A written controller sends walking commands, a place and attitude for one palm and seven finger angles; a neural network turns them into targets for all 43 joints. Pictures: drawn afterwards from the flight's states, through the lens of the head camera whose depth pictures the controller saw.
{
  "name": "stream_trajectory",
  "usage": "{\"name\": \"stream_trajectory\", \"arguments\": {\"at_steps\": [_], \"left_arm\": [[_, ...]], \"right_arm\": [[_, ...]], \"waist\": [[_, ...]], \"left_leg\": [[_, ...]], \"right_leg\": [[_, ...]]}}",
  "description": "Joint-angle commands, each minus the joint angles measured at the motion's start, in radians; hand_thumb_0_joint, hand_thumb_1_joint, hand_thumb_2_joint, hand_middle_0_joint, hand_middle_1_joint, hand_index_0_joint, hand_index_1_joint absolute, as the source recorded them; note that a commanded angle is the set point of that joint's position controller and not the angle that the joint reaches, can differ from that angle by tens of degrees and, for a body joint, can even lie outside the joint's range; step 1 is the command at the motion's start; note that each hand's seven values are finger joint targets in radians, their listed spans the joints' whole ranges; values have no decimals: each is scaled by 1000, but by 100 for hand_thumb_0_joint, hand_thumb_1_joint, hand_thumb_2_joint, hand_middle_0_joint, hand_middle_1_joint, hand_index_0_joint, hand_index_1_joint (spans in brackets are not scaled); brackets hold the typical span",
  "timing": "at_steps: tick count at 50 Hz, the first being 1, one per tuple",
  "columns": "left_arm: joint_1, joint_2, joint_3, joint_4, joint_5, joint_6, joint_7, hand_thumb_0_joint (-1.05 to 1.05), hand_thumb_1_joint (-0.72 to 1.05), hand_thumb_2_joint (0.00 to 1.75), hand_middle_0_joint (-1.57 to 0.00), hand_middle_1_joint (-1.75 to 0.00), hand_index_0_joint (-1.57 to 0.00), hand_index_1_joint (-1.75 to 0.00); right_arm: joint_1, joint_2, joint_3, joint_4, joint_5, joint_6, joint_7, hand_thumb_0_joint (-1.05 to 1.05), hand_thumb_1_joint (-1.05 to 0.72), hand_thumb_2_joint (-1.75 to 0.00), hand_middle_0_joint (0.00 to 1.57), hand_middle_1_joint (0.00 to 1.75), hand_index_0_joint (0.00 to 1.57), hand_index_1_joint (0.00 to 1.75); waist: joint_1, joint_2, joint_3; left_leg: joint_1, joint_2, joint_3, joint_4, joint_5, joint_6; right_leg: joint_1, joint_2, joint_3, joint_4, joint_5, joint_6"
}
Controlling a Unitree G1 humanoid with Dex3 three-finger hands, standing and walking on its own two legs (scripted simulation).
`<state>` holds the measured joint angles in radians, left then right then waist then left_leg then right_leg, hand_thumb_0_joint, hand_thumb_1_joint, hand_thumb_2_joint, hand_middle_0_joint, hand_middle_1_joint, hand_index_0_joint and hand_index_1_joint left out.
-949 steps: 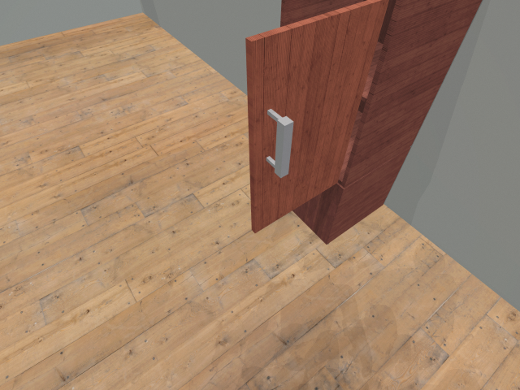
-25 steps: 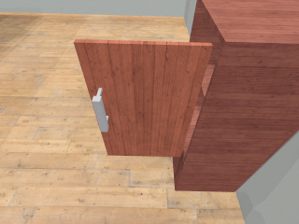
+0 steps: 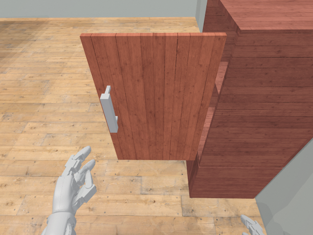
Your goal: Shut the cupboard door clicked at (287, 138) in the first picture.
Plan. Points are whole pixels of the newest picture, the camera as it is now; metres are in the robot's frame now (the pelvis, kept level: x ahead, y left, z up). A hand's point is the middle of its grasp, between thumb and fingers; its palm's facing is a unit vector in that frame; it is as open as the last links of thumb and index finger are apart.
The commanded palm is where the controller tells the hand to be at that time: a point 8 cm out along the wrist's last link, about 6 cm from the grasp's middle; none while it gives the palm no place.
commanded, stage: raise the hand and make a fist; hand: left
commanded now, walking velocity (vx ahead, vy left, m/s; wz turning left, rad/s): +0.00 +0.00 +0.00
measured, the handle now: (111, 109) +0.49 +0.15 +0.05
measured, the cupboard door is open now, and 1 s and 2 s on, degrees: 90 90 90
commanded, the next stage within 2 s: bring the fist close to the handle in 1.68 s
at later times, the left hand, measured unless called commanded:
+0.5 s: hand (105, 205) +0.21 +0.13 -0.01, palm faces -0.15 -0.99 -0.01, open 4.6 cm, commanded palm +0.16 +0.22 +0.00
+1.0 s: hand (74, 192) +0.22 +0.19 +0.05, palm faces +0.05 -1.00 -0.04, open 3.1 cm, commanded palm +0.19 +0.24 +0.04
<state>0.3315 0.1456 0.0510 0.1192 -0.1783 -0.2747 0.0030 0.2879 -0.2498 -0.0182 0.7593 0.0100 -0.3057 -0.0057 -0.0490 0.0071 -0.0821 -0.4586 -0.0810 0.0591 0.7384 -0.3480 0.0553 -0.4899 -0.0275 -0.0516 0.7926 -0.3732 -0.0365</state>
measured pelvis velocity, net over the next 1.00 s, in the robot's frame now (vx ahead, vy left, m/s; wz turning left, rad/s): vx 0.00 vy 0.00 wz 0.00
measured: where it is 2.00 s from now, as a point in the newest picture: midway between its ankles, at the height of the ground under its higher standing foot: outside the picture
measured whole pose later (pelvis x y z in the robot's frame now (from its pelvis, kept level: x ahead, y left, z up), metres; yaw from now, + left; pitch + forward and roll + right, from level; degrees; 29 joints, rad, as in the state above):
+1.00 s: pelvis +0.00 +0.00 -0.04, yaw +0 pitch +11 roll -2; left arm 0.44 0.24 0.15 -0.15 -0.30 -0.36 -0.20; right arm 0.25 -0.23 0.02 0.48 0.03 -0.20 -0.05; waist 0.01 0.03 -0.13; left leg -0.75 -0.03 0.02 1.04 -0.49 0.06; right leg -0.73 0.02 -0.10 0.99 -0.46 -0.04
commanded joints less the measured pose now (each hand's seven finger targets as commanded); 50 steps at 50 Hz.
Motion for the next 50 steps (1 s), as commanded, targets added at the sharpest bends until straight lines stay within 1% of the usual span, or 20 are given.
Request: {"name": "stream_trajectory", "arguments": {"at_steps": [1, 2, 4, 6, 8, 11, 14, 16, 20, 22, 24, 26, 29, 33, 37, 40, 41, 43, 45, 50], "left_arm": [[369, 93, 143, 110, -85, -285, -248, 0, 90, 90, -42, -54, -42, -54], [353, 114, 155, 95, -88, -328, -292, 0, 90, 90, -44, -56, -44, -56], [315, 173, 191, -3, -79, -332, -315, 0, 90, 90, -47, -60, -47, -60], [190, 238, 216, -196, -89, -317, -294, 0, 90, 90, -51, -64, -51, -64], [104, 234, 210, -366, -100, -328, -250, 0, 90, 90, -55, -68, -55, -68], [-76, 201, 124, -641, -117, -413, -207, 0, 90, 90, -60, -74, -60, -74], [-49, 155, 38, -541, -118, -444, -251, 0, 90, 90, -66, -80, -66, -80], [-23, 153, 14, -437, -118, -394, -309, 0, 90, 90, -69, -84, -69, -84], [133, 228, 118, -267, -119, -129, -383, 0, 90, 90, -77, -92, -77, -92], [170, 258, 192, -316, -143, -17, -374, 0, 90, 90, -81, -96, -81, -96], [167, 269, 280, -405, -169, 22, -317, 0, 90, 90, -84, -100, -84, -100], [171, 266, 334, -457, -182, -16, -240, 0, 90, 90, -88, -104, -88, -104], [195, 183, 261, -459, -165, -133, -202, 0, 90, 90, -93, -110, -93, -110], [143, 123, 92, -393, -126, -231, -266, 0, 90, 90, -101, -118, -101, -118], [119, 183, 93, -390, -134, -202, -330, 0, 90, 90, -108, -126, -108, -126], [80, 260, 189, -465, -140, -177, -292, 0, 90, 90, -113, -132, -113, -132], [67, 293, 231, -492, -141, -173, -267, 0, 90, 90, -115, -134, -115, -134], [82, 255, 231, -529, -149, -172, -221, 0, 90, 90, -119, -138, -119, -138], [92, 216, 204, -531, -147, -166, -186, 0, 90, 90, -123, -142, -123, -142], [83, 150, 78, -398, -107, -88, -227, 0, 90, 90, -130, -150, -130, -150]], "right_arm": [[-145, -118, -73, -249, 2, -12, 20, 0, -90, -90, 20, 30, 20, 30], [-172, -120, -75, -291, 5, -3, 24, 0, -90, -90, 20, 30, 20, 30], [-211, -120, -73, -368, 13, 16, 27, 0, -90, -90, 20, 30, 20, 30], [-219, -125, -68, -423, 14, 22, 23, 0, -90, -90, 20, 30, 20, 30], [-183, -111, -60, -438, 11, 11, 14, 0, -90, -90, 20, 30, 20, 30], [-140, -102, -44, -414, 3, -21, -10, 0, -90, -90, 20, 30, 20, 30], [-109, -123, -37, -354, 8, -45, -31, 0, -90, -90, 20, 30, 20, 30], [-105, -131, -31, -342, 16, -42, -45, 0, -90, -90, 20, 30, 20, 30], [-103, -127, -38, -393, 52, 15, -63, 0, -90, -90, 20, 30, 20, 30], [-126, -108, -31, -439, 58, 50, -63, 0, -90, -90, 20, 30, 20, 30], [-137, -79, -27, -454, 50, 74, -64, 0, -90, -90, 20, 30, 20, 30], [-140, -58, -22, -436, 37, 82, -62, 0, -90, -90, 20, 30, 20, 30], [-106, -49, -29, -399, 26, 62, -51, 0, -90, -90, 20, 30, 20, 30], [-79, -93, -33, -374, 21, 32, -41, 0, -90, -90, 20, 30, 20, 30], [-67, -127, -41, -400, 37, 17, -55, 0, -90, -90, 20, 30, 20, 30], [-75, -123, -37, -421, 38, 25, -67, 0, -90, -90, 20, 30, 20, 30], [-83, -119, -33, -421, 35, 32, -69, 0, -90, -90, 20, 30, 20, 30], [-81, -102, -25, -430, 34, 41, -67, 0, -90, -90, 20, 30, 20, 30], [-78, -101, -18, -431, 31, 48, -62, 0, -90, -90, 20, 30, 20, 30], [-59, -129, -11, -426, 34, 62, -48, 0, -90, -90, 20, 30, 20, 30]], "waist": [[106, -354, 50], [109, -316, 37], [139, -90, -14], [140, 110, -109], [110, 181, -216], [23, 149, -309], [-32, 63, -221], [-47, 20, -171], [34, -105, -220], [93, -85, -310], [119, -74, -357], [136, -84, -355], [105, -38, -292], [23, -3, -196], [30, -17, -228], [66, -5, -269], [88, 40, -279], [95, 62, -289], [85, 99, -256], [29, 44, -133]], "left_leg": [[-356, 38, -71, 129, -39, -90], [-412, 29, -61, 165, -76, -83], [-436, 18, -34, 192, -104, -63], [-391, 26, -43, 197, -120, -51], [-335, 45, -74, 212, -133, -38], [-291, 58, -105, 302, -63, -19], [-357, 73, -124, 364, -65, -13], [-409, 74, -124, 387, -66, -5], [-471, 69, -94, 343, -48, -7], [-437, 55, -92, 310, 13, -13], [-397, 53, -94, 286, 70, -24], [-374, 61, -110, 268, 121, -34], [-350, 68, -111, 239, 160, -42], [-334, 74, -120, 250, 103, -31], [-299, 72, -124, 216, 38, -19], [-262, 70, -122, 169, 26, -20], [-245, 71, -127, 153, 37, -25], [-201, 71, -130, 121, 66, -32], [-163, 77, -140, 98, 75, -42], [-173, 89, -161, 74, 35, -42]], "right_leg": [[-128, -20, 101, -45, -118, -6], [-133, -31, 145, -21, -141, -1], [-147, -23, 172, 17, -209, -9], [-196, -2, 157, 64, -278, -22], [-239, 12, 143, 86, -268, -20], [-284, 32, 151, 115, -167, -6], [-341, 38, 153, 117, -153, 1], [-329, 34, 168, 97, -142, 16], [-132, -12, 230, 15, -124, 57], [6, -34, 248, 15, -12, 73], [78, -42, 240, 27, 140, 89], [113, -27, 204, 66, 284, 80], [26, -5, 142, 112, 375, 58], [-166, 14, 101, 119, 198, 46], [-178, 25, 90, 71, 4, 21], [-129, 34, 69, 62, -38, 10], [-111, 43, 58, 73, -18, 0], [-90, 49, 29, 82, 36, -3], [-120, 57, -1, 85, 58, -4], [-167, 61, -17, 49, 47, 2]]}}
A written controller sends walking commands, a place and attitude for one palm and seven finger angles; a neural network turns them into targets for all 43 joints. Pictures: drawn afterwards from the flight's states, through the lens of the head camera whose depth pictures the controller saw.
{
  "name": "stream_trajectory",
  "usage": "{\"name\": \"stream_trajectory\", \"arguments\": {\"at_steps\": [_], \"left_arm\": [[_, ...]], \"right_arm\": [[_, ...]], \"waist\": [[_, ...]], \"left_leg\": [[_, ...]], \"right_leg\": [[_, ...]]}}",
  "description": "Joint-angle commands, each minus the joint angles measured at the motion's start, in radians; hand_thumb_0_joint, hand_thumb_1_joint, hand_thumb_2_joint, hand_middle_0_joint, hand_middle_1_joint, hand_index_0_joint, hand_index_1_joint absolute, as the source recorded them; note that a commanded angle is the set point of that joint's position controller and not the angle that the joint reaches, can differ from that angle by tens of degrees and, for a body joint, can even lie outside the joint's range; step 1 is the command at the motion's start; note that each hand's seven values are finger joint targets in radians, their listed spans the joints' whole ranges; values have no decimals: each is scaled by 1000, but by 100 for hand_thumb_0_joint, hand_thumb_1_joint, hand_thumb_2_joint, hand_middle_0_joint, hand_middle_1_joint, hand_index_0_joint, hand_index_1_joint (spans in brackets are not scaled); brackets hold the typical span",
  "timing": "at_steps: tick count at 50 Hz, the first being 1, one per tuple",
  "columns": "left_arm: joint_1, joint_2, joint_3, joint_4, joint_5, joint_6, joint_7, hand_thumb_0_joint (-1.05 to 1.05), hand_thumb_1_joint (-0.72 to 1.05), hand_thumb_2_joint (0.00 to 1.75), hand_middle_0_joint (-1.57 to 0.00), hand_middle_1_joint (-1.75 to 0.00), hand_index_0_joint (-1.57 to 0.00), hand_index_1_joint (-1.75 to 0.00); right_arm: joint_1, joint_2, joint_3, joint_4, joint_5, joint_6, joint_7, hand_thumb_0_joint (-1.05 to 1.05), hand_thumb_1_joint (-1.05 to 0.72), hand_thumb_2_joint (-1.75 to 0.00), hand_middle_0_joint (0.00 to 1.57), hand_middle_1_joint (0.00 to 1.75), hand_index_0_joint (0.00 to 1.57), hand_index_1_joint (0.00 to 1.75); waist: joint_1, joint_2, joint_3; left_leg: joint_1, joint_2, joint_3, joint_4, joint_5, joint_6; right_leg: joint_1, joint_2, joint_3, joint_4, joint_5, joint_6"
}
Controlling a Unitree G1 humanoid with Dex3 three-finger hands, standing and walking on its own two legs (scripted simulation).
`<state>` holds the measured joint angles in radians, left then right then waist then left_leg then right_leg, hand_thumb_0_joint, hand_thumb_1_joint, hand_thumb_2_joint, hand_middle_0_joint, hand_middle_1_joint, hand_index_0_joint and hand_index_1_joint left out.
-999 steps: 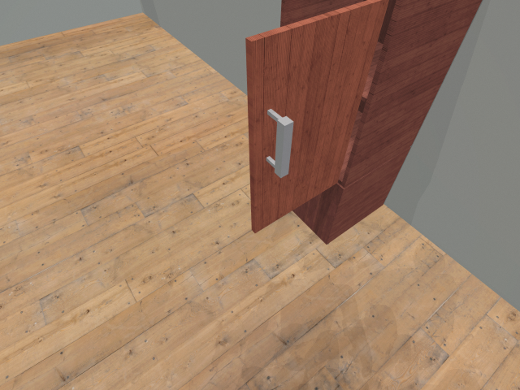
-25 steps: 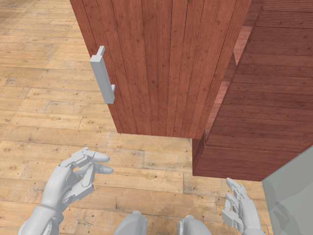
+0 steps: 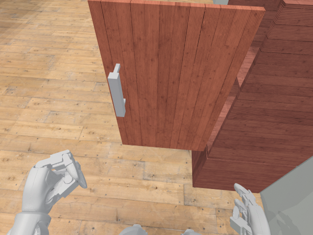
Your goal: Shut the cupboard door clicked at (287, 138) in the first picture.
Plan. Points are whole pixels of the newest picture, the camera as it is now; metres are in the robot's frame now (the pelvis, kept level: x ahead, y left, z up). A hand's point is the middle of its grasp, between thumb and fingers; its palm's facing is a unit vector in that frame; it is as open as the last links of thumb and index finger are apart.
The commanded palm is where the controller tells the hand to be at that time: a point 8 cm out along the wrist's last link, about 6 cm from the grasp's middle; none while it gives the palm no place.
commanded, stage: raise the hand and make a fist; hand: left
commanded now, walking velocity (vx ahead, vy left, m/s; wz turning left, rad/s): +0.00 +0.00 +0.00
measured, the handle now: (119, 91) +0.48 +0.15 +0.08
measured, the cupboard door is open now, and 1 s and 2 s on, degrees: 90 90 90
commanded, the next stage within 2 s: bring the fist close to the handle in 0.68 s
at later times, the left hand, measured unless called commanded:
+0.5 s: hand (81, 175) +0.23 +0.18 +0.07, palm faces -0.06 -1.00 -0.01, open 3.1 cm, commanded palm +0.21 +0.25 +0.09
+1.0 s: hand (88, 163) +0.25 +0.17 +0.10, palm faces +0.01 -1.00 -0.05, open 3.1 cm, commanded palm +0.23 +0.22 +0.09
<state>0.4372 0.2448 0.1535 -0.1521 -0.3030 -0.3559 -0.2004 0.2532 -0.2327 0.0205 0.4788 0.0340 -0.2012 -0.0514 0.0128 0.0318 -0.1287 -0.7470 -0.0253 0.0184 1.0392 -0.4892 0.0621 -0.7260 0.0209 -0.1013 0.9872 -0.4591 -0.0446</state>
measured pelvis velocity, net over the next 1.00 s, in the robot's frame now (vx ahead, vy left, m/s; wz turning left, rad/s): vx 0.00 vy -0.02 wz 0.02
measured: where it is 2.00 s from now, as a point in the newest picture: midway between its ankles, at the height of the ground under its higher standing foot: outside the picture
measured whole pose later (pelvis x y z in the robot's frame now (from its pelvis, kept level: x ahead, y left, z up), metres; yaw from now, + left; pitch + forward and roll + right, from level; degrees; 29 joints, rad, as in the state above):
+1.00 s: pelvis +0.00 -0.02 +0.01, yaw +1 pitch +9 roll -1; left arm 0.24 0.25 0.14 0.00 -0.29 -0.33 -0.22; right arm 0.25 -0.26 0.04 0.55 0.04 -0.22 -0.04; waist 0.01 0.05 -0.11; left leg -0.67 -0.03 0.00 0.96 -0.45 0.04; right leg -0.65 0.02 -0.11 0.93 -0.44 -0.06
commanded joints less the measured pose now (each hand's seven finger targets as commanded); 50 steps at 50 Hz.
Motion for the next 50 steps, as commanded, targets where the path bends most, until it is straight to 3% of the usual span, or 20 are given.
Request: {"name": "stream_trajectory", "arguments": {"at_steps": [1, 4, 6, 8, 9, 11, 14, 17, 21, 24, 26, 29, 32, 34, 37, 39, 41, 45, 49, 50], "left_arm": [[-41, 58, -32, -93, 22, 16, -44, 0, 90, 90, -130, -150, -130, -150], [-104, 109, 1, -115, 22, 46, -74, 0, 90, 90, -130, -150, -130, -150], [-159, 175, 78, -155, 8, 43, -62, 0, 90, 90, -130, -150, -130, -150], [-177, 176, 113, -209, -8, 18, -39, 0, 90, 90, -130, -150, -130, -150], [-176, 172, 116, -234, -10, 0, -28, 0, 90, 90, -130, -150, -130, -150], [-179, 177, 127, -242, -15, -18, -9, 0, 90, 90, -130, -150, -130, -150], [-167, 115, 58, -164, -8, -8, -24, 0, 90, 90, -130, -150, -130, -150], [-119, 73, 2, -55, 3, 51, -74, 0, 90, 90, -130, -150, -130, -150], [-129, 148, 73, -69, -5, 93, -93, 0, 90, 90, -130, -150, -130, -150], [-172, 167, 118, -179, -19, 45, -59, 0, 90, 90, -130, -150, -130, -150], [-181, 195, 145, -211, -17, -2, -22, 0, 90, 90, -130, -150, -130, -150], [-167, 126, 85, -169, -6, -45, -6, 0, 90, 90, -130, -150, -130, -150], [-138, 90, 29, -91, 6, -22, -39, 0, 90, 90, -130, -150, -130, -150], [-121, 93, 15, -64, 9, 12, -66, 0, 90, 90, -130, -150, -130, -150], [-127, 131, 50, -89, -2, 44, -82, 0, 90, 90, -130, -150, -130, -150], [-153, 157, 90, -136, -13, 35, -67, 0, 90, 90, -130, -150, -130, -150], [-253, 190, 119, -164, -16, 4, -38, 0, 90, 90, -130, -150, -130, -150], [-317, 126, 63, -108, 0, -51, -7, 0, 90, 90, -130, -150, -130, -150], [-369, 92, -10, 8, 24, -7, -35, 0, 90, 90, -130, -150, -130, -150], [-362, 89, -19, 19, 26, 13, -42, 0, 90, 90, -130, -150, -130, -150]], "right_arm": [[-20, -152, -46, -149, 10, -40, -3, 0, -90, -90, 20, 30, 20, 30], [-20, -158, -44, -164, 16, -43, -10, 0, -90, -90, 20, 30, 20, 30], [-25, -156, -37, -163, 10, -44, -14, 0, -90, -90, 20, 30, 20, 30], [-32, -138, -33, -165, 10, -49, -14, 0, -90, -90, 20, 30, 20, 30], [-30, -133, -30, -162, 10, -52, -12, 0, -90, -90, 20, 30, 20, 30], [-27, -131, -26, -147, 5, -55, -7, 0, -90, -90, 20, 30, 20, 30], [-23, -137, -28, -127, 10, -59, 0, 0, -90, -90, 20, 30, 20, 30], [-16, -154, -37, -124, 18, -56, 4, 0, -90, -90, 20, 30, 20, 30], [-24, -164, -44, -137, 17, -56, -3, 0, -90, -90, 20, 30, 20, 30], [-32, -147, -41, -143, 12, -60, -3, 0, -90, -90, 20, 30, 20, 30], [-34, -141, -39, -131, 6, -64, -2, 0, -90, -90, 20, 30, 20, 30], [-35, -134, -35, -112, 8, -69, 7, 0, -90, -90, 20, 30, 20, 30], [-33, -147, -42, -106, 13, -66, 10, 0, -90, -90, 20, 30, 20, 30], [-32, -156, -46, -112, 21, -65, 8, 0, -90, -90, 20, 30, 20, 30], [-38, -157, -47, -126, 22, -60, 0, 0, -90, -90, 20, 30, 20, 30], [-44, -149, -45, -129, 20, -61, -5, 0, -90, -90, 20, 30, 20, 30], [-51, -146, -37, -113, 13, -60, -12, 0, -90, -90, 20, 30, 20, 30], [-57, -134, -34, -83, 15, -77, -5, 0, -90, -90, 20, 30, 20, 30], [-51, -149, -39, -69, 25, -77, -1, 0, -90, -90, 20, 30, 20, 30], [-48, -151, -41, -75, 27, -76, -2, 0, -90, -90, 20, 30, 20, 30]], "waist": [[-36, 3, -59], [-28, -7, -84], [-7, 20, -117], [10, 38, -175], [17, 77, -196], [21, 91, -200], [-13, 61, -137], [-23, 6, -80], [1, -36, -124], [16, 8, -194], [22, 32, -183], [-1, 47, -140], [-22, 21, -106], [-25, 2, -96], [-15, -28, -132], [-9, -30, -159], [-13, -12, -144], [-32, 23, -118], [-49, 7, -112], [-43, 4, -128]], "left_leg": [[102, 31, -121, -228, 178, -45], [119, 29, -121, -245, 157, -43], [137, 24, -121, -250, 172, -46], [184, 25, -120, -261, 232, -56], [210, 24, -118, -263, 266, -62], [226, 24, -119, -260, 316, -69], [216, 30, -119, -265, 298, -68], [180, 29, -120, -273, 268, -60], [174, 20, -109, -273, 280, -52], [211, 16, -101, -272, 330, -57], [213, 19, -101, -266, 331, -60], [197, 21, -99, -263, 284, -58], [160, 19, -92, -254, 228, -47], [151, 18, -92, -259, 196, -41], [143, 9, -80, -252, 214, -30], [151, 8, -75, -249, 231, -29], [140, 9, -76, -237, 226, -30], [143, 12, -76, -230, 186, -32], [127, 11, -73, -231, 156, -28], [130, 9, -70, -233, 156, -27]], "right_leg": [[78, 14, 38, -153, 142, 8], [109, 10, 45, -177, 125, 8], [146, 12, 49, -175, 137, 2], [185, 11, 43, -167, 180, -2], [193, 13, 43, -162, 203, -4], [202, 16, 40, -157, 240, -7], [166, 14, 32, -173, 230, 2], [158, 10, 32, -195, 219, 7], [214, 5, 44, -204, 242, 7], [240, 3, 45, -188, 272, 6], [232, 8, 51, -180, 267, 0], [183, 7, 47, -178, 223, 2], [165, 2, 57, -196, 187, 7], [163, -1, 61, -216, 162, 11], [222, -10, 84, -233, 179, 16], [245, -13, 90, -233, 194, 18], [235, -10, 99, -227, 181, 16], [169, -9, 95, -220, 135, 15], [163, -18, 110, -242, 102, 22], [176, -22, 116, -250, 102, 24]]}}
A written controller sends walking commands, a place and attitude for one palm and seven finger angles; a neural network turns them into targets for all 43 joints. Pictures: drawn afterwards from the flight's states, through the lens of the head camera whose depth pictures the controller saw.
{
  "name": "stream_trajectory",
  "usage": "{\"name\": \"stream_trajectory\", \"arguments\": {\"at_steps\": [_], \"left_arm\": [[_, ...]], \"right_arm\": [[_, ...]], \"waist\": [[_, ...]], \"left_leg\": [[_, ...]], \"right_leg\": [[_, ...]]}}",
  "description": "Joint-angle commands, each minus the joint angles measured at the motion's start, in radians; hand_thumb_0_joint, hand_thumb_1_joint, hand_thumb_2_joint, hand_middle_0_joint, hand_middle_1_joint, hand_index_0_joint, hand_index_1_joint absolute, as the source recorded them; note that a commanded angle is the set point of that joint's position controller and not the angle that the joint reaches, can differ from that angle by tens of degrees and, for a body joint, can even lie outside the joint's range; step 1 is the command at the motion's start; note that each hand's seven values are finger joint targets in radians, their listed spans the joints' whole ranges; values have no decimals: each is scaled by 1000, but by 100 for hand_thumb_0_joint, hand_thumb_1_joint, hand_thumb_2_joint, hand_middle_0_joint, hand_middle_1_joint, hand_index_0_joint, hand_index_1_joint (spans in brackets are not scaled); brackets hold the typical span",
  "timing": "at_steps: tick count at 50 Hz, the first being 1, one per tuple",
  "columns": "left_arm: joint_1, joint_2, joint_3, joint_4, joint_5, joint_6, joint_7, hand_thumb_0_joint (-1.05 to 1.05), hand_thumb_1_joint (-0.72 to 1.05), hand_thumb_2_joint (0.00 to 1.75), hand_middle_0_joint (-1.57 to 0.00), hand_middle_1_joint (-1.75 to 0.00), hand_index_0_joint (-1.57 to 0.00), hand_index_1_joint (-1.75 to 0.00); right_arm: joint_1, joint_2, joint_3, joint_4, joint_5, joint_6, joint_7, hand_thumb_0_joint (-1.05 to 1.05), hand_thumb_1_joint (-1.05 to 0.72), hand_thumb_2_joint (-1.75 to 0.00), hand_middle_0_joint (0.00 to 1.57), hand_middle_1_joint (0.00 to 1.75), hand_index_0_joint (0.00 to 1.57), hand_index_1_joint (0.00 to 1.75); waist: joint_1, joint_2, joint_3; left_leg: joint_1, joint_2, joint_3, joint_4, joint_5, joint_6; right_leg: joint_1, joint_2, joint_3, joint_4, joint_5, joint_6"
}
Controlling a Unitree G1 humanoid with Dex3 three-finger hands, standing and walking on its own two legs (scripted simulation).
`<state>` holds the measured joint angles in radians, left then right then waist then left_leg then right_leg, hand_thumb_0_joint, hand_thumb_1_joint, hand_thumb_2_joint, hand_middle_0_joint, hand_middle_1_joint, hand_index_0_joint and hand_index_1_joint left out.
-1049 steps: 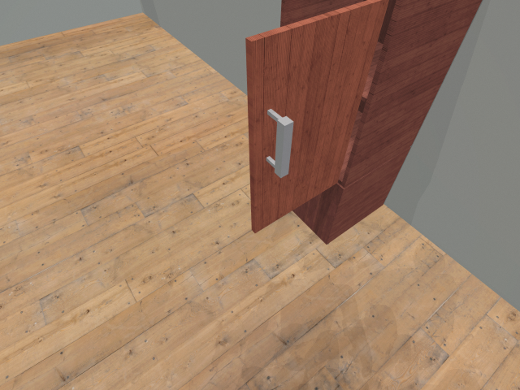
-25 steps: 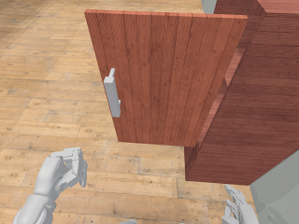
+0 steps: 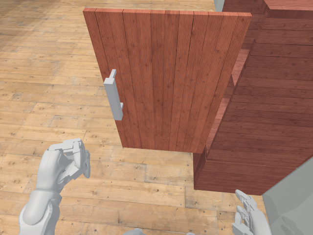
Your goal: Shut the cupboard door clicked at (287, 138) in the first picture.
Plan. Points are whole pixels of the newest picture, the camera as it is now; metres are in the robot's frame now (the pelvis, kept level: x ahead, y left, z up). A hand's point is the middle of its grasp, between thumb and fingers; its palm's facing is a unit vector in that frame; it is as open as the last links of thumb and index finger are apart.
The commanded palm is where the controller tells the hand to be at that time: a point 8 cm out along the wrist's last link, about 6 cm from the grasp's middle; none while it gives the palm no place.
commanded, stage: bring the fist close to the handle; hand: left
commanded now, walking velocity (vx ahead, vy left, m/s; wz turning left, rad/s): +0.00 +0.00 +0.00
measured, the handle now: (116, 95) +0.49 +0.16 +0.07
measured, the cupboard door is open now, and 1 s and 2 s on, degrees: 90 90 82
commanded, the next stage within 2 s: push the door shut along its arc in 1.18 s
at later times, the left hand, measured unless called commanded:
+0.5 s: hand (111, 143) +0.32 +0.14 +0.07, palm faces -0.07 -1.00 -0.01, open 3.1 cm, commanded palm +0.31 +0.20 +0.08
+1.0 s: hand (121, 121) +0.38 +0.12 +0.08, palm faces -0.01 -1.00 -0.03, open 3.1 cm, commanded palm +0.36 +0.17 +0.08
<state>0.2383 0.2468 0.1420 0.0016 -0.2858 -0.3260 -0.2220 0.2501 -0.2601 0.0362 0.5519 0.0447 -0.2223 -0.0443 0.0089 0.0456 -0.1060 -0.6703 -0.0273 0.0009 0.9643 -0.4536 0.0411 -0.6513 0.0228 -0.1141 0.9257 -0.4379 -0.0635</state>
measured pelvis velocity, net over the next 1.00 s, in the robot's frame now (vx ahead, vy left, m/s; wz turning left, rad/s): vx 0.01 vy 0.00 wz -0.04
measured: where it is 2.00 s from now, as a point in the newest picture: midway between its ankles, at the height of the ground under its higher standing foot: outside the picture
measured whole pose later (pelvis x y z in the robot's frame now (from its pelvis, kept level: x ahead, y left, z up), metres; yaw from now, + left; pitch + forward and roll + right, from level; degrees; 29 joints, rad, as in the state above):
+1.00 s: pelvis +0.01 +0.00 +0.01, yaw -3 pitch +11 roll +0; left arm -0.24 0.18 0.10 0.46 -0.16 -0.33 -0.02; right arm 0.29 -0.24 0.01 0.61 0.03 -0.08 0.01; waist -0.04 0.02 -0.11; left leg -0.64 -0.02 0.05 0.88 -0.44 0.04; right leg -0.66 0.03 -0.06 0.89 -0.42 -0.06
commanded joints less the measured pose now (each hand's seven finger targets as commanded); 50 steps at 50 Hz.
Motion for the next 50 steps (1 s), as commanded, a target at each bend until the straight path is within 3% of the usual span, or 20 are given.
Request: {"name": "stream_trajectory", "arguments": {"at_steps": [1, 4, 6, 10, 11, 12, 17, 21, 25, 26, 27, 30, 31, 35, 39, 41, 43, 44, 46, 50], "left_arm": [[-169, 99, -2, -106, 11, 5, -24, 0, 90, 90, -130, -150, -130, -150], [-208, 134, 52, -109, 7, 37, -11, 0, 90, 90, -130, -150, -130, -150], [-246, 174, 105, -114, 6, 31, 21, 0, 90, 90, -130, -150, -130, -150], [-352, 136, 91, -116, 15, -22, 74, 0, 90, 90, -130, -150, -130, -150], [-344, 164, 114, -103, 24, -31, 87, 0, 90, 90, -130, -150, -130, -150], [-326, 113, 66, -74, 31, -33, 82, 0, 90, 90, -130, -150, -130, -150], [-315, 66, -2, 28, 42, -6, 40, 0, 90, 90, -130, -150, -130, -150], [-418, 89, 15, 0, 35, 1, 51, 0, 90, 90, -130, -150, -130, -150], [-585, 94, 28, -6, 50, -40, 107, 0, 90, 90, -130, -150, -130, -150], [-593, 133, 56, -3, 63, -52, 129, 0, 90, 90, -130, -150, -130, -150], [-622, 84, 6, 11, 72, -59, 135, 0, 90, 90, -130, -150, -130, -150], [-655, 76, -4, 86, 89, -61, 146, 0, 90, 90, -130, -150, -130, -150], [-624, 78, 0, 115, 93, -51, 148, 0, 90, 90, -130, -150, -130, -150], [-710, 0, -83, 197, 97, 0, 139, 0, 90, 90, -130, -150, -130, -150], [-769, 28, -29, 261, 93, 15, 173, 0, 90, 90, -130, -150, -130, -150], [-760, 98, 42, 267, 102, -8, 199, 0, 90, 90, -130, -150, -130, -150], [-776, 68, 21, 212, 108, -42, 211, 0, 90, 90, -130, -150, -130, -150], [-755, 91, 46, 207, 114, -58, 216, 0, 90, 90, -130, -150, -130, -150], [-750, 104, 46, 215, 126, -78, 219, 0, 90, 90, -130, -150, -130, -150], [-751, 50, -13, 270, 124, -78, 194, 0, 90, 90, -130, -150, -130, -150]], "right_arm": [[-38, -129, -54, -146, 15, -49, -10, 0, -90, -90, 20, 30, 20, 30], [-43, -125, -58, -161, 15, -36, -12, 0, -90, -90, 20, 30, 20, 30], [-51, -120, -54, -159, 9, -25, -12, 0, -90, -90, 20, 30, 20, 30], [-60, -101, -51, -141, 8, -25, -2, 0, -90, -90, 20, 30, 20, 30], [-57, -106, -54, -133, 6, -22, 0, 0, -90, -90, 20, 30, 20, 30], [-58, -100, -53, -133, 6, -21, 6, 0, -90, -90, 20, 30, 20, 30], [-26, -119, -67, -121, 12, -7, 16, 0, -90, -90, 20, 30, 20, 30], [-30, -126, -70, -121, 12, 6, 8, 0, -90, -90, 20, 30, 20, 30], [-43, -112, -66, -99, 8, 11, 7, 0, -90, -90, 20, 30, 20, 30], [-44, -115, -68, -91, 6, 14, 7, 0, -90, -90, 20, 30, 20, 30], [-45, -106, -63, -90, 3, 17, 11, 0, -90, -90, 20, 30, 20, 30], [-33, -109, -68, -72, 4, 24, 18, 0, -90, -90, 20, 30, 20, 30], [-26, -115, -70, -73, 2, 32, 22, 0, -90, -90, 20, 30, 20, 30], [-11, -117, -71, -75, 11, 53, 28, 0, -90, -90, 20, 30, 20, 30], [-2, -121, -70, -75, 7, 77, 29, 0, -90, -90, 20, 30, 20, 30], [-2, -125, -71, -75, 0, 87, 28, 0, -90, -90, 20, 30, 20, 30], [-11, -109, -68, -89, -2, 91, 35, 0, -90, -90, 20, 30, 20, 30], [-10, -108, -71, -89, -4, 93, 38, 0, -90, -90, 20, 30, 20, 30], [-3, -111, -71, -81, -7, 101, 40, 0, -90, -90, 20, 30, 20, 30], [4, -114, -76, -73, 1, 108, 46, 0, -90, -90, 20, 30, 20, 30]], "waist": [[-41, -37, -151], [-19, -84, -211], [-5, -88, -206], [-11, -24, -216], [-8, -32, -222], [-11, -18, -220], [-32, -69, -218], [-39, -101, -236], [-45, -60, -255], [-41, -48, -256], [-49, -35, -275], [-48, -7, -293], [-44, -30, -296], [-64, -30, -273], [-63, -115, -267], [-41, -132, -279], [-31, -80, -329], [-18, -53, -349], [-23, -38, -344], [-52, -47, -277]], "left_leg": [[43, 11, -56, -158, 128, -3], [49, 6, -41, -162, 179, -2], [41, 7, -37, -167, 194, -4], [66, 8, -24, -171, 221, -10], [64, 10, -25, -169, 230, -9], [71, 8, -20, -171, 243, -9], [80, 13, -19, -165, 268, -7], [89, 13, -20, -162, 265, -5], [109, 14, -24, -164, 266, -7], [114, 17, -22, -159, 270, -7], [124, 15, -20, -161, 270, -6], [145, 21, -27, -157, 299, -13], [144, 22, -26, -159, 308, -11], [160, 25, -33, -172, 307, -17], [124, 21, -25, -176, 288, -14], [113, 22, -23, -180, 284, -14], [135, 16, -11, -182, 316, -14], [144, 18, -7, -179, 333, -17], [146, 21, -9, -172, 342, -15], [136, 27, -10, -179, 292, -16]], "right_leg": [[120, -26, 138, -197, 85, 45], [191, -37, 154, -203, 146, 53], [216, -38, 160, -202, 167, 53], [209, -38, 152, -181, 226, 51], [217, -38, 153, -179, 235, 50], [214, -38, 149, -174, 263, 50], [206, -41, 145, -180, 328, 61], [214, -44, 147, -185, 329, 65], [192, -40, 137, -162, 315, 53], [185, -38, 139, -160, 309, 52], [180, -37, 136, -153, 307, 52], [158, -32, 123, -135, 328, 43], [173, -31, 124, -142, 341, 47], [139, -28, 106, -150, 334, 43], [166, -31, 113, -166, 336, 49], [197, -31, 122, -165, 337, 49], [227, -33, 126, -151, 380, 46], [235, -33, 128, -144, 396, 43], [226, -28, 128, -139, 402, 42], [167, -22, 123, -158, 342, 43]]}}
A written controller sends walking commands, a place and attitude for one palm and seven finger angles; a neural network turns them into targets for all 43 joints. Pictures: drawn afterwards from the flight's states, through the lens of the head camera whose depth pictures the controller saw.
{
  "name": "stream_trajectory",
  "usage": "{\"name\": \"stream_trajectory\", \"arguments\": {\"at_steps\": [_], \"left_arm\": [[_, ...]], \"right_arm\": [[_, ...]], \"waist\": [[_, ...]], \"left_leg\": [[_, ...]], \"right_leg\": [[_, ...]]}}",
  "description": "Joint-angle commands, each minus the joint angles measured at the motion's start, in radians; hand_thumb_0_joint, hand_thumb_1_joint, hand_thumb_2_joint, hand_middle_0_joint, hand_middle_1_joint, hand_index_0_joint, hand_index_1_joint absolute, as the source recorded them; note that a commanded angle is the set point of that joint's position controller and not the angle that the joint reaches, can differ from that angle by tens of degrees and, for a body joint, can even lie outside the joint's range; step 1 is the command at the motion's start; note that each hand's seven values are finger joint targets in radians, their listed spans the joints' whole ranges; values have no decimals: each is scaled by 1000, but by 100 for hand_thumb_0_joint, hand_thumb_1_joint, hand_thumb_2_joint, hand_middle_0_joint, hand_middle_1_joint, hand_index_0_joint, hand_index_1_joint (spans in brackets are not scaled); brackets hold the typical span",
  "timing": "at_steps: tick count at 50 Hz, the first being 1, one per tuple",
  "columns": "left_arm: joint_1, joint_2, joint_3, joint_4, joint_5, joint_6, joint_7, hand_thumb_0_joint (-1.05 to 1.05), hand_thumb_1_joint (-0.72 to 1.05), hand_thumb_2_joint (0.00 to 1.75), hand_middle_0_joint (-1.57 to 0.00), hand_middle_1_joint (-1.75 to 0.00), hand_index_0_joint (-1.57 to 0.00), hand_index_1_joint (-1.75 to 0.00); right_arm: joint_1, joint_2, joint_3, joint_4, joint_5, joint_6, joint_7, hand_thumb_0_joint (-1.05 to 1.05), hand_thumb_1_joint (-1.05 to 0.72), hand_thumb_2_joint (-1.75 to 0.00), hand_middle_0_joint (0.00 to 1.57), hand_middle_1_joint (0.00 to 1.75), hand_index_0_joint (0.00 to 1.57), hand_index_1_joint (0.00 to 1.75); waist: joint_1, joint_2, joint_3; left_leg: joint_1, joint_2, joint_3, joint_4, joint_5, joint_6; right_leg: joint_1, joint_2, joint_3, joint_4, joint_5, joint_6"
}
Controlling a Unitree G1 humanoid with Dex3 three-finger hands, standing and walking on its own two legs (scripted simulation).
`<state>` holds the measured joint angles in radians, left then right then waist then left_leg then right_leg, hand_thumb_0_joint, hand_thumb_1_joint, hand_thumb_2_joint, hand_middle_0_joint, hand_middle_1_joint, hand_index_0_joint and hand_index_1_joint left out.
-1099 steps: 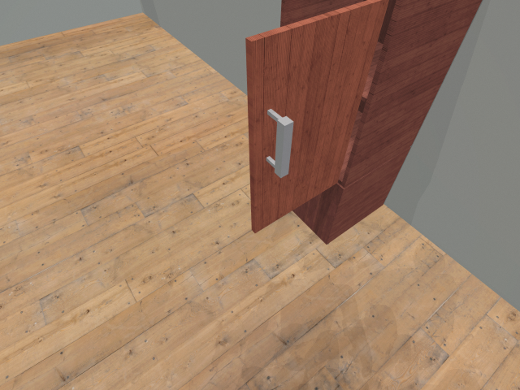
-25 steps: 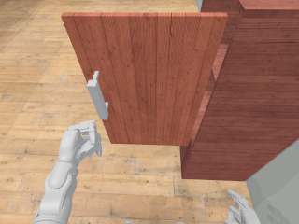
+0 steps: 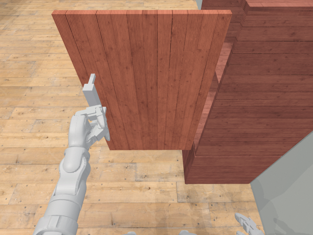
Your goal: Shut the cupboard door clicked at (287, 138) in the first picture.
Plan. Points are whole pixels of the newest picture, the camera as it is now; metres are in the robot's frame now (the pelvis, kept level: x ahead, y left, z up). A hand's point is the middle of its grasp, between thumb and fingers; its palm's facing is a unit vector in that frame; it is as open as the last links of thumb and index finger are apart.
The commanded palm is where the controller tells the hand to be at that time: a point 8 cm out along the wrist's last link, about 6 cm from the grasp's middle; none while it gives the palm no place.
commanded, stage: bring the fist close to the handle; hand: left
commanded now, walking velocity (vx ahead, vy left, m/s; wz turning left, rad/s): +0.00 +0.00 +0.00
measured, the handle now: (97, 101) +0.46 +0.18 +0.06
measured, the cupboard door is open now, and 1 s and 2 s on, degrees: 90 82 68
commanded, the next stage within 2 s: push the door shut along its arc in 0.18 s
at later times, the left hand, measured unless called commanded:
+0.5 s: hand (110, 125) +0.38 +0.13 +0.07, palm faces -0.03 -1.00 -0.06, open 3.1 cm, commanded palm +0.36 +0.18 +0.07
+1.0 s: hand (110, 107) +0.43 +0.14 +0.07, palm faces -0.14 -0.99 -0.04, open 3.1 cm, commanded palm +0.43 +0.17 +0.07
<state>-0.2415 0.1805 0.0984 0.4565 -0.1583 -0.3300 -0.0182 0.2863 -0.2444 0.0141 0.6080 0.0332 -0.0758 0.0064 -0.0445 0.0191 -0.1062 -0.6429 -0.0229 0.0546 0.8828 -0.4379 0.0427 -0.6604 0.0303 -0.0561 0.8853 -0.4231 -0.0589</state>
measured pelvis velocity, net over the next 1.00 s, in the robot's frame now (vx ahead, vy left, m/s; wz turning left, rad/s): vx -0.02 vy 0.00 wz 0.03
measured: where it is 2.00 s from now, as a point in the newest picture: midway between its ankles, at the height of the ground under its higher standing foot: outside the picture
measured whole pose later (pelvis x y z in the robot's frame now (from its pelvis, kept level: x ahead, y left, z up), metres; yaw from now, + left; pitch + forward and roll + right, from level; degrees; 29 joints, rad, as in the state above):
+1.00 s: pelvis -0.02 +0.00 -0.01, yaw +2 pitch +15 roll -1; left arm -0.78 0.33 0.14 1.05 -0.18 -0.40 -0.24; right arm 0.34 -0.27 0.01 0.68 0.04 -0.04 0.00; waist -0.10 0.02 -0.09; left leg -0.80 -0.03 0.02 0.96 -0.42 0.05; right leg -0.79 0.02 -0.09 0.93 -0.40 -0.06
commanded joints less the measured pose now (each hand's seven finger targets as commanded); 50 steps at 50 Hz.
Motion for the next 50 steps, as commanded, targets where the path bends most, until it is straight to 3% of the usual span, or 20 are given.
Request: {"name": "stream_trajectory", "arguments": {"at_steps": [1, 3, 6, 7, 8, 9, 10, 11, 15, 16, 19, 21, 23, 25, 30, 33, 40, 45, 48, 50], "left_arm": [[-275, 107, 18, -180, -6, -67, -18, 0, 90, 90, -130, -150, -130, -150], [-321, 69, -25, -179, -16, -53, -35, 0, 90, 90, -130, -150, -130, -150], [-336, 107, 10, -194, -27, -53, -33, 0, 90, 90, -130, -150, -130, -150], [-361, 88, -8, -204, -27, -56, -29, 0, 90, 90, -130, -150, -130, -150], [-386, 77, -12, -204, -28, -61, -25, 0, 90, 90, -130, -150, -130, -150], [-366, 123, 33, -210, -24, -70, -15, 0, 90, 90, -130, -150, -130, -150], [-368, 105, 18, -202, -20, -73, -8, 0, 90, 90, -130, -150, -130, -150], [-366, 152, 58, -190, -12, -77, 7, 0, 90, 90, -130, -150, -130, -150], [-341, 116, 27, -168, 7, -86, 14, 0, 90, 90, -130, -150, -130, -150], [-339, 135, 40, -149, 11, -81, 11, 0, 90, 90, -130, -150, -130, -150], [-408, 128, 16, -100, 11, -69, -18, 0, 90, 90, -130, -150, -130, -150], [-461, 156, 34, -77, 4, -65, -36, 0, 90, 90, -130, -150, -130, -150], [-514, 188, 55, -58, -10, -68, -59, 0, 90, 90, -130, -150, -130, -150], [-590, 160, 30, -47, -20, -78, -81, 0, 90, 90, -130, -150, -130, -150], [-683, 195, 50, 90, -23, -86, -120, 0, 90, 90, -130, -150, -130, -150], [-729, 246, 90, 165, -20, -87, -147, 0, 90, 90, -130, -150, -130, -150], [-883, 215, 42, 256, -21, -103, -208, 0, 90, 90, -130, -150, -130, -150], [-1025, 233, 39, 359, -12, -119, -231, 0, 90, 90, -130, -150, -130, -150], [-1090, 198, 0, 384, -5, -130, -251, 0, 90, 90, -130, -150, -130, -150], [-1114, 225, 19, 403, -3, -132, -259, 0, 90, 90, -130, -150, -130, -150]], "right_arm": [[-28, -135, -54, -128, 12, -36, -8, 0, -90, -90, 20, 30, 20, 30], [-24, -134, -56, -128, 19, -36, -10, 0, -90, -90, 20, 30, 20, 30], [-20, -141, -60, -122, 19, -37, -20, 0, -90, -90, 20, 30, 20, 30], [-25, -136, -58, -123, 19, -37, -21, 0, -90, -90, 20, 30, 20, 30], [-23, -132, -57, -119, 17, -41, -21, 0, -90, -90, 20, 30, 20, 30], [-25, -136, -61, -118, 16, -41, -22, 0, -90, -90, 20, 30, 20, 30], [-30, -131, -55, -119, 14, -39, -20, 0, -90, -90, 20, 30, 20, 30], [-25, -136, -57, -112, 12, -35, -21, 0, -90, -90, 20, 30, 20, 30], [-33, -127, -53, -122, 10, -28, -9, 0, -90, -90, 20, 30, 20, 30], [-25, -133, -54, -120, 8, -24, -9, 0, -90, -90, 20, 30, 20, 30], [-20, -133, -53, -116, 14, -16, -9, 0, -90, -90, 20, 30, 20, 30], [-14, -142, -54, -110, 15, -11, -16, 0, -90, -90, 20, 30, 20, 30], [-16, -142, -50, -109, 19, -8, -21, 0, -90, -90, 20, 30, 20, 30], [-15, -137, -48, -104, 21, -12, -24, 0, -90, -90, 20, 30, 20, 30], [17, -144, -48, -76, 20, -8, -26, 0, -90, -90, 20, 30, 20, 30], [36, -150, -49, -68, 19, 0, -25, 0, -90, -90, 20, 30, 20, 30], [79, -160, -54, -49, 20, 7, -20, 0, -90, -90, 20, 30, 20, 30], [113, -174, -55, -22, 18, 10, -19, 0, -90, -90, 20, 30, 20, 30], [131, -178, -57, -12, 14, 8, -17, 0, -90, -90, 20, 30, 20, 30], [144, -186, -58, -5, 10, 8, -15, 0, -90, -90, 20, 30, 20, 30]], "waist": [[-7, -35, -275], [-22, -29, -266], [-15, -45, -291], [-23, -32, -302], [-22, -46, -301], [-5, -36, -322], [-7, -20, -314], [-1, -29, -308], [0, -17, -303], [1, -24, -298], [-22, -34, -272], [-35, -64, -265], [-38, -69, -279], [-43, -19, -297], [-65, -41, -303], [-65, -52, -316], [-93, 8, -358], [-134, -15, -329], [-149, 30, -366], [-147, 48, -375]], "left_leg": [[106, 22, -66, -100, 262, -13], [120, 22, -71, -104, 258, -14], [133, 23, -77, -105, 260, -12], [145, 22, -74, -106, 255, -12], [145, 22, -78, -108, 264, -12], [145, 22, -77, -104, 269, -15], [141, 19, -75, -107, 268, -15], [138, 22, -79, -107, 272, -15], [128, 19, -67, -107, 271, -16], [122, 19, -71, -106, 269, -14], [102, 17, -65, -101, 244, -12], [95, 18, -69, -96, 227, -7], [77, 14, -65, -96, 208, -8], [102, 12, -70, -94, 215, -9], [78, 11, -76, -77, 209, -8], [40, 7, -73, -68, 199, -5], [91, 9, -93, -58, 223, -7], [65, 12, -107, -44, 164, 0], [118, 16, -125, -36, 180, -2], [124, 18, -135, -33, 177, -6]], "right_leg": [[180, -30, 66, -128, 313, 42], [164, -30, 62, -134, 305, 41], [179, -30, 62, -138, 298, 41], [171, -30, 62, -139, 293, 42], [175, -30, 58, -133, 303, 40], [183, -30, 61, -126, 304, 38], [182, -31, 60, -124, 305, 38], [184, -30, 59, -122, 307, 37], [180, -30, 63, -117, 317, 38], [184, -29, 64, -118, 316, 38], [171, -31, 75, -128, 310, 43], [172, -31, 82, -138, 296, 48], [190, -36, 92, -143, 282, 48], [174, -34, 87, -136, 283, 41], [147, -32, 88, -128, 280, 43], [165, -36, 105, -128, 281, 47], [89, -24, 80, -107, 273, 36], [9, -17, 77, -108, 195, 36], [-49, -12, 63, -92, 183, 30], [-71, -9, 59, -86, 167, 26]]}}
